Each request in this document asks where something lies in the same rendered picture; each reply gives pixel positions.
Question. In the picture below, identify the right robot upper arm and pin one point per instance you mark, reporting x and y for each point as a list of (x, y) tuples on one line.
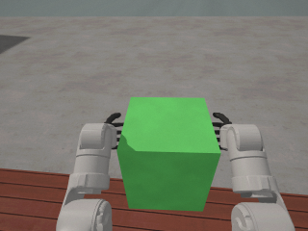
[(260, 216)]

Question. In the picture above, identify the right robot hand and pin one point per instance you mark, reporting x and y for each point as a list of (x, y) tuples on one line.
[(225, 121)]

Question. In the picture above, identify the left robot upper arm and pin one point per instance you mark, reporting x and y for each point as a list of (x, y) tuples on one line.
[(86, 214)]

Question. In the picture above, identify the right robot forearm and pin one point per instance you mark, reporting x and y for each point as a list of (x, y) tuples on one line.
[(249, 163)]

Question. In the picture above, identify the carton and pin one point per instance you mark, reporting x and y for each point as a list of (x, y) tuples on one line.
[(168, 153)]

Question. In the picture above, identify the left robot hand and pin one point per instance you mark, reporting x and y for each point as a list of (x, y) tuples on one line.
[(110, 119)]

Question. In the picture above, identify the left robot forearm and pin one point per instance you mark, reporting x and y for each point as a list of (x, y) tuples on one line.
[(91, 170)]

